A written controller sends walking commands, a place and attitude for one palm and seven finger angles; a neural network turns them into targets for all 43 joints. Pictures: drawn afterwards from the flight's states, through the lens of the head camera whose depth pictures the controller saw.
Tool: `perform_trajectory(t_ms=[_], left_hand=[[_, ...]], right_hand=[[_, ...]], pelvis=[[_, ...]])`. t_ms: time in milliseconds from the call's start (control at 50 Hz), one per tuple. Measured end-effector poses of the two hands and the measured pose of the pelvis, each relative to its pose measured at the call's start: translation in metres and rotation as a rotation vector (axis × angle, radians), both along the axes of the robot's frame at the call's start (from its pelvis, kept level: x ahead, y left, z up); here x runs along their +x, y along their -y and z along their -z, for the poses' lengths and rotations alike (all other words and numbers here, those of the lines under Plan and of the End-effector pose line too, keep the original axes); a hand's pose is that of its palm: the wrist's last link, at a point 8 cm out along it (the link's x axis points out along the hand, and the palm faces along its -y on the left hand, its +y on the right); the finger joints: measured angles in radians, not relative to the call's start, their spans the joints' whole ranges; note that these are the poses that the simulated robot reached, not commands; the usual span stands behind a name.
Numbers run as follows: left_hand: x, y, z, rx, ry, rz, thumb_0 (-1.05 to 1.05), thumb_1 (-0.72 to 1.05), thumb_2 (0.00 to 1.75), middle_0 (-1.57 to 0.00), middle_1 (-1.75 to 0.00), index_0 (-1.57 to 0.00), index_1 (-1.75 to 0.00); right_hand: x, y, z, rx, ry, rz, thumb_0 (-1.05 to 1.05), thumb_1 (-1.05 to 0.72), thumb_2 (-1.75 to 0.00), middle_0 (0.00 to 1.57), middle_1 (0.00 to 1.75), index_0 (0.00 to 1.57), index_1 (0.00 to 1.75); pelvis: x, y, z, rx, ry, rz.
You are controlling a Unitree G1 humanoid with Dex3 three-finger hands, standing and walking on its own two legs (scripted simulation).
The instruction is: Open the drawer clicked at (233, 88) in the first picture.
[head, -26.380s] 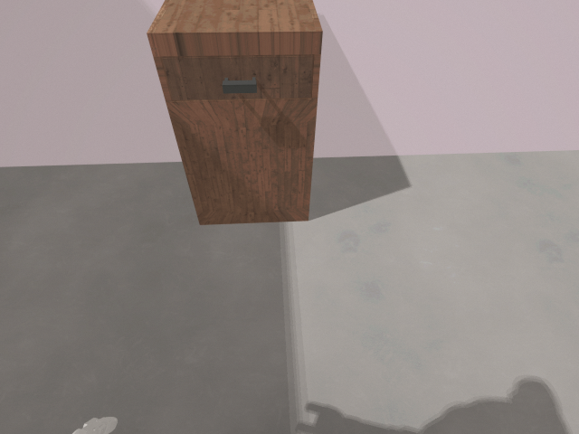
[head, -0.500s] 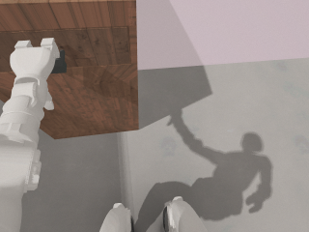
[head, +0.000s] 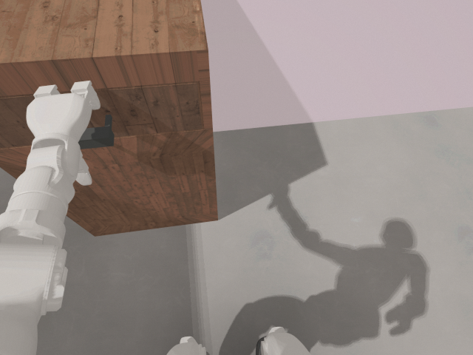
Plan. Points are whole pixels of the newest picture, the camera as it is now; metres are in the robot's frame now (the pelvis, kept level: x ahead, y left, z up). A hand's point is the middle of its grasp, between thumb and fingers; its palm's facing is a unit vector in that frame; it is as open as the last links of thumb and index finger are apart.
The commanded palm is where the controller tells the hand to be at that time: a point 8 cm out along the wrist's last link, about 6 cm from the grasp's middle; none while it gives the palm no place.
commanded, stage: lift the fingers back up to retry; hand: left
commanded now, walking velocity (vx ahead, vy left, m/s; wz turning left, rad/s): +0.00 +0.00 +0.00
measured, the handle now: (85, 129) +0.54 +0.28 -0.02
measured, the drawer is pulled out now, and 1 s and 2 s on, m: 0.00 0.00 0.00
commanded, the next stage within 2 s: re-aim the fingers above the handle in 0.28 s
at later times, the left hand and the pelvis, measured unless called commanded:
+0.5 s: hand (75, 134) +0.48 +0.26 +0.04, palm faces -0.03 -0.01 -1.00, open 13.8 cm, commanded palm +0.47 +0.25 +0.10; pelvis +0.00 +0.00 +0.01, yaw +1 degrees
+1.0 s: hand (66, 135) +0.48 +0.27 +0.04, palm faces -0.07 +0.00 -1.00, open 13.8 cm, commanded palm +0.47 +0.26 +0.10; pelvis +0.00 +0.00 +0.01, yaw +0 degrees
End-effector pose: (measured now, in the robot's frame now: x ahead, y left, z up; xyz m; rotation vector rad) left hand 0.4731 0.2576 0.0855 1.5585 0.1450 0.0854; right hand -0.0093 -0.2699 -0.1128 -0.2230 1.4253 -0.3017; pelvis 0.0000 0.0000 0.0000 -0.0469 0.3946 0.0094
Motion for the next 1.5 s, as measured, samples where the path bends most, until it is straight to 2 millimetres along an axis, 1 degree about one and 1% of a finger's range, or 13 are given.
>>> perform_trajectory(t_ms=[100, 180, 240, 360, 460, 600, 740, 860, 980, 1060, 1180, 1380, 1500], left_hand=[[-0.003, -0.005, -0.015, 0.001, -0.028, -0.008, 0.00, -0.49, 0.30, -0.32, -1.20, -0.32, -1.20], [-0.007, -0.006, -0.022, 0.002, -0.037, 0.017, 0.00, -0.49, 0.30, -0.32, -1.20, -0.32, -1.20], [-0.011, -0.006, -0.022, -0.002, -0.042, 0.033, 0.00, -0.49, 0.30, -0.32, -1.20, -0.32, -1.20], [-0.016, -0.003, -0.012, 0.007, -0.038, 0.056, 0.00, -0.49, 0.30, -0.32, -1.20, -0.32, -1.20], [-0.011, 0.003, -0.011, 0.006, 0.001, 0.056, 0.00, -0.49, 0.30, -0.32, -1.20, -0.32, -1.20], [-0.004, 0.004, -0.016, 0.012, -0.010, 0.004, 0.00, -0.49, 0.30, -0.32, -1.20, -0.32, -1.20], [-0.006, 0.002, -0.016, 0.007, -0.055, 0.020, 0.00, -0.49, 0.30, -0.32, -1.20, -0.32, -1.20], [-0.008, -0.003, -0.014, 0.009, -0.042, 0.036, 0.00, -0.49, 0.30, -0.32, -1.20, -0.32, -1.20], [-0.006, -0.010, -0.011, 0.013, -0.034, 0.017, 0.00, -0.49, 0.30, -0.32, -1.20, -0.32, -1.20], [-0.003, -0.010, -0.010, 0.009, -0.037, 0.021, 0.00, -0.49, 0.30, -0.32, -1.20, -0.32, -1.20], [-0.002, -0.004, -0.013, -0.016, -0.022, 0.037, 0.00, -0.49, 0.30, -0.32, -1.20, -0.32, -1.20], [-0.006, -0.017, -0.010, 0.005, -0.052, 0.017, 0.00, -0.49, 0.30, -0.32, -1.20, -0.32, -1.20], [-0.001, -0.015, -0.014, 0.001, -0.028, 0.039, 0.00, -0.49, 0.30, -0.32, -1.20, -0.32, -1.20]], right_hand=[[0.015, 0.001, -0.007, 0.000, 0.040, 0.003, 0.01, -0.91, -0.89, 0.20, 0.30, 0.21, 0.30], [0.026, 0.002, -0.010, -0.003, 0.063, -0.005, 0.01, -0.91, -0.89, 0.20, 0.30, 0.21, 0.30], [0.032, 0.003, -0.012, -0.004, 0.075, -0.015, 0.01, -0.91, -0.89, 0.20, 0.30, 0.21, 0.30], [0.039, 0.005, -0.011, -0.009, 0.085, -0.035, 0.01, -0.90, -0.89, 0.20, 0.30, 0.21, 0.30], [0.036, 0.006, -0.008, -0.009, 0.076, -0.039, 0.01, -0.91, -0.89, 0.20, 0.30, 0.21, 0.30], [0.022, 0.003, -0.006, 0.008, 0.054, -0.010, 0.01, -0.91, -0.89, 0.20, 0.30, 0.20, 0.30], [0.007, 0.002, -0.008, 0.007, 0.029, 0.015, 0.01, -0.91, -0.89, 0.20, 0.30, 0.21, 0.30], [0.000, 0.006, -0.010, -0.010, 0.014, 0.013, 0.01, -0.90, -0.89, 0.20, 0.30, 0.21, 0.30], [0.000, 0.010, -0.011, -0.030, 0.011, 0.005, 0.01, -0.90, -0.89, 0.20, 0.30, 0.21, 0.30], [0.003, 0.010, -0.012, -0.038, 0.016, 0.002, 0.01, -0.91, -0.89, 0.20, 0.30, 0.21, 0.30], [0.007, 0.005, -0.012, -0.029, 0.027, 0.003, 0.01, -0.91, -0.89, 0.20, 0.30, 0.20, 0.30], [0.011, -0.005, -0.009, -0.008, 0.037, 0.002, 0.01, -0.90, -0.89, 0.20, 0.30, 0.21, 0.30], [0.008, -0.006, -0.010, -0.018, 0.022, -0.008, 0.01, -0.90, -0.89, 0.20, 0.30, 0.21, 0.30]], pelvis=[[0.005, 0.000, -0.008, 0.005, 0.028, 0.004], [0.008, 0.000, -0.012, 0.008, 0.045, 0.000], [0.009, 0.001, -0.013, 0.009, 0.051, -0.002], [0.007, 0.001, -0.011, 0.010, 0.046, -0.010], [0.005, 0.002, -0.008, 0.009, 0.034, -0.013], [0.004, 0.003, -0.009, 0.011, 0.034, 0.001], [0.004, 0.004, -0.012, 0.014, 0.044, 0.008], [0.001, 0.004, -0.010, 0.014, 0.035, 0.006], [0.000, 0.003, -0.007, 0.010, 0.023, 0.001], [0.000, 0.001, -0.007, 0.007, 0.020, -0.001], [0.002, -0.002, -0.008, 0.005, 0.025, 0.004], [0.002, -0.005, -0.008, 0.004, 0.028, 0.004], [0.002, -0.006, -0.006, -0.001, 0.019, -0.008]])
